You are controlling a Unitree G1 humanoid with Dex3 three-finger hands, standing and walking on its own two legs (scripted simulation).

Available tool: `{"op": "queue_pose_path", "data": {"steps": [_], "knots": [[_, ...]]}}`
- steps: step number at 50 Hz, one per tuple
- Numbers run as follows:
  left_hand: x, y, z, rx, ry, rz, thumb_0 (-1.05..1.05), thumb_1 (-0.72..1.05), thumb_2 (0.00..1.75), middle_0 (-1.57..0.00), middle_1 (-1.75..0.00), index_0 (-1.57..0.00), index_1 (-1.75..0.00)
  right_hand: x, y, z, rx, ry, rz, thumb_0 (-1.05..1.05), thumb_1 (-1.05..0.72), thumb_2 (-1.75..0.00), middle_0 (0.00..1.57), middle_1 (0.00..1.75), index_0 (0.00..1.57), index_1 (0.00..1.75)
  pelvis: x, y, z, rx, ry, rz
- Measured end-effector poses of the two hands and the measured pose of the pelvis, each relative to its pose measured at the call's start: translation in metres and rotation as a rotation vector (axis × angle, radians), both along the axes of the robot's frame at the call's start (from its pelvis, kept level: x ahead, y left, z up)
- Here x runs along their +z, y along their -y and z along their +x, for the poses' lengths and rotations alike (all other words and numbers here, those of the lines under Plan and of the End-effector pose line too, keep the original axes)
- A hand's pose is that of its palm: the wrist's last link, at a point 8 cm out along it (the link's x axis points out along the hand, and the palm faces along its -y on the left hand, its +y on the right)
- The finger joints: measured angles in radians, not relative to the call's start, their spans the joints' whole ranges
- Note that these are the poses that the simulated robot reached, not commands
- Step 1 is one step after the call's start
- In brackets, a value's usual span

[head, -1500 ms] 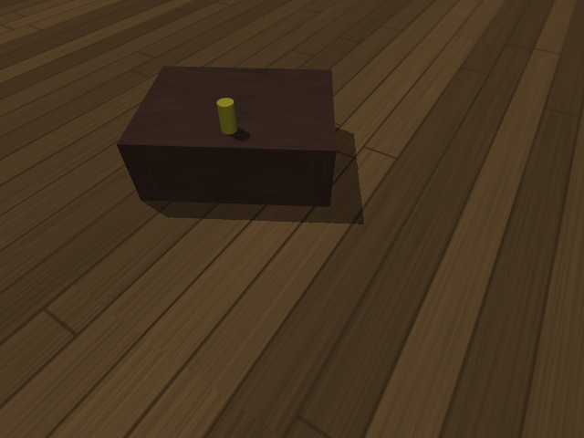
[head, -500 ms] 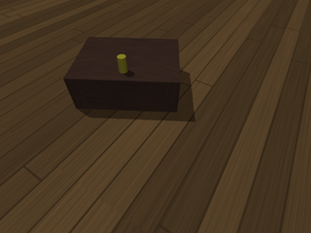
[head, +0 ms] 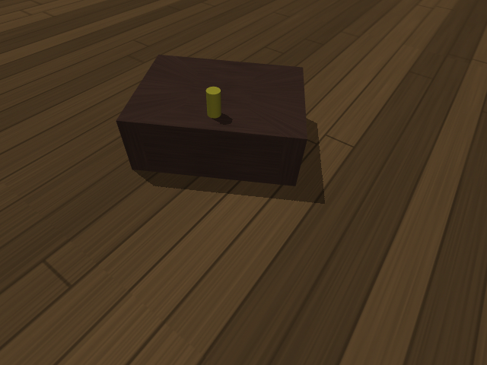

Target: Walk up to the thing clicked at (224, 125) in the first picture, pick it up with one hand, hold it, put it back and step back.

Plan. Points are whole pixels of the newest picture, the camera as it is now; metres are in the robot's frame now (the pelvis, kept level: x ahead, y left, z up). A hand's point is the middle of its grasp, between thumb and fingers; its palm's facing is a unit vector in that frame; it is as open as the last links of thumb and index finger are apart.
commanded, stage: walk up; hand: left
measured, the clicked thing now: (213, 102) +1.31 +0.23 -0.36
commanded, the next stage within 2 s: none
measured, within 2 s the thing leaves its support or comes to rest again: neither
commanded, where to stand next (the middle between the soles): +0.85 +0.05 m, yaw -3 degrees
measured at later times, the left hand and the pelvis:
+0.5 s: hand (138, 257) +0.35 +0.25 -0.12, palm faces -0.08 -0.91 -0.40, open 7.4 cm; pelvis +0.22 -0.01 +0.00, yaw -2 degrees
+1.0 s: hand (123, 216) +0.48 +0.33 -0.15, palm faces -0.08 -0.93 -0.36, open 7.4 cm; pelvis +0.44 +0.06 +0.00, yaw -2 degrees
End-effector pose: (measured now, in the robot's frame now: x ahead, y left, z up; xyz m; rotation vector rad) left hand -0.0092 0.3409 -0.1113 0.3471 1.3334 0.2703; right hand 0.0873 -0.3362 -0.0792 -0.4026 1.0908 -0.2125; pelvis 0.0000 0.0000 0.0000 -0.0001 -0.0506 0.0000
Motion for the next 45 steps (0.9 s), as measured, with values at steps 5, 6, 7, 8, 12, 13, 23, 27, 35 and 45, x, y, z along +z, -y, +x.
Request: {"op": "queue_pose_path", "data": {"steps": [5, 6, 7, 8, 12, 13, 23, 27, 35, 45], "knots": [[0.005, -0.008, 0.065, -0.059, 0.052, -0.026, 0.01, 0.90, 0.90, -0.20, -0.29, -0.20, -0.30, 0.004, -0.024, 0.001, -0.065, -0.014, 0.024, 0.00, -0.91, -0.90, 0.20, 0.30, 0.20, 0.30, 0.010, -0.015, 0.033, -0.009, 0.008, -0.007], [0.008, -0.008, 0.080, -0.073, 0.076, -0.033, 0.01, 0.90, 0.90, -0.20, -0.29, -0.20, -0.30, 0.005, -0.028, 0.000, -0.075, -0.025, 0.031, 0.00, -0.90, -0.90, 0.20, 0.30, 0.21, 0.30, 0.012, -0.017, 0.040, -0.013, 0.010, -0.003], [0.011, -0.008, 0.095, -0.087, 0.096, -0.039, 0.01, 0.90, 0.90, -0.20, -0.29, -0.20, -0.30, 0.005, -0.031, 0.001, -0.083, -0.033, 0.037, 0.01, -0.90, -0.90, 0.20, 0.30, 0.21, 0.30, 0.014, -0.018, 0.048, -0.017, 0.011, 0.001], [0.013, -0.008, 0.110, -0.099, 0.114, -0.043, 0.01, 0.90, 0.90, -0.20, -0.29, -0.20, -0.30, 0.005, -0.034, 0.001, -0.091, -0.040, 0.044, 0.01, -0.90, -0.90, 0.20, 0.30, 0.21, 0.30, 0.016, -0.019, 0.056, -0.019, 0.013, 0.005], [0.023, -0.003, 0.167, -0.142, 0.162, -0.052, 0.01, 0.90, 0.90, -0.20, -0.29, -0.20, -0.30, -0.001, -0.041, 0.010, -0.114, -0.080, 0.069, 0.01, -0.90, -0.90, 0.20, 0.31, 0.21, 0.30, 0.018, -0.021, 0.089, -0.029, 0.016, 0.016], [0.025, -0.001, 0.182, -0.154, 0.170, -0.052, 0.01, 0.90, 0.90, -0.20, -0.29, -0.20, -0.30, -0.003, -0.041, 0.014, -0.118, -0.089, 0.076, 0.01, -0.90, -0.90, 0.20, 0.31, 0.21, 0.30, 0.018, -0.021, 0.097, -0.032, 0.016, 0.018], [0.030, 0.038, 0.337, -0.225, 0.274, -0.008, 0.01, 0.90, 0.90, -0.20, -0.29, -0.20, -0.30, -0.049, -0.021, 0.092, -0.152, -0.158, 0.125, 0.01, -0.90, -0.90, 0.20, 0.31, 0.21, 0.30, -0.006, 0.004, 0.201, -0.043, -0.001, -0.006], [0.039, 0.051, 0.365, -0.196, 0.334, -0.015, 0.01, 0.90, 0.90, -0.20, -0.29, -0.20, -0.30, -0.044, -0.019, 0.150, -0.093, -0.148, 0.134, 0.01, -0.91, -0.90, 0.20, 0.30, 0.20, 0.30, 0.002, 0.011, 0.233, -0.038, 0.008, 0.017], [0.043, 0.038, 0.378, -0.154, 0.224, -0.016, 0.01, 0.90, 0.90, -0.20, -0.30, -0.20, -0.30, -0.015, -0.012, 0.265, -0.033, -0.024, 0.101, 0.01, -0.91, -0.90, 0.20, 0.30, 0.20, 0.30, 0.017, 0.003, 0.298, -0.045, -0.001, -0.005], [0.001, -0.028, 0.431, -0.090, 0.121, -0.024, 0.01, 0.90, 0.90, -0.20, -0.30, -0.20, -0.30, -0.003, -0.046, 0.387, 0.020, -0.015, 0.015, 0.01, -0.91, -0.90, 0.20, 0.30, 0.20, 0.30, -0.004, -0.038, 0.397, -0.022, -0.021, -0.015]]}}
